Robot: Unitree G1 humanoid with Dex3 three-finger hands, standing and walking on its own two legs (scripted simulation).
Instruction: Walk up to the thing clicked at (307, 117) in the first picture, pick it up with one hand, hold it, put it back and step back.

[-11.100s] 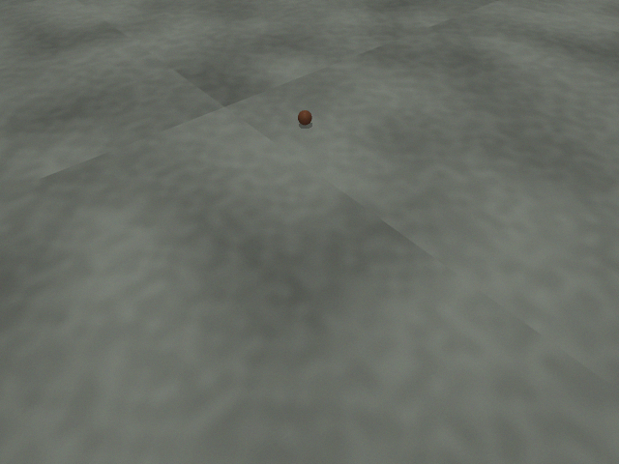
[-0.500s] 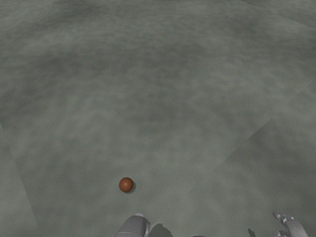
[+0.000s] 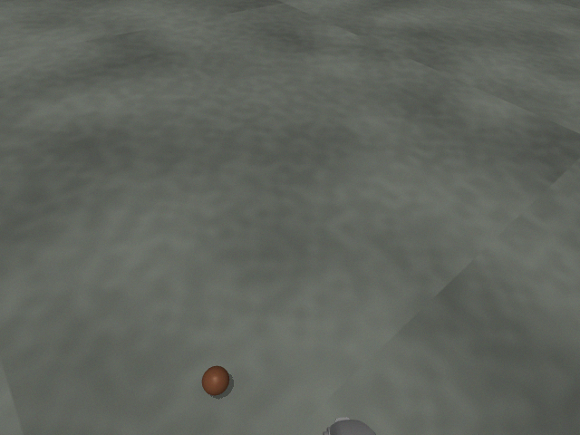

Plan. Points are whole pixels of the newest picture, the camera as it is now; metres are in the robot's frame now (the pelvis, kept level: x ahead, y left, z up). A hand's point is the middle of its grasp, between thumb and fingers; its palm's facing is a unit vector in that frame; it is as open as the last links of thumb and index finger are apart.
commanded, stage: walk up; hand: left
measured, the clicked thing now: (215, 380) +0.45 +0.21 -0.72
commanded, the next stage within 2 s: stand in 1.72 s
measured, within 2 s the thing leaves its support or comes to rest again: neither
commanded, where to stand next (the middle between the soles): +0.08 -0.02 m, yaw +1 degrees
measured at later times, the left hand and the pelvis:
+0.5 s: hand out of the picture +0.07 +0.28 -0.15, palm faces +0.03 -0.90 -0.44, open 7.3 cm; pelvis -0.04 +0.00 -0.02, yaw +1 degrees
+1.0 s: hand out of the picture +0.01 +0.23 -0.15, palm faces -0.05 -0.95 -0.31, open 7.3 cm; pelvis -0.09 -0.01 +0.01, yaw -1 degrees
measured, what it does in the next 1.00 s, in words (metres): steps on the spot: right foot, then left foot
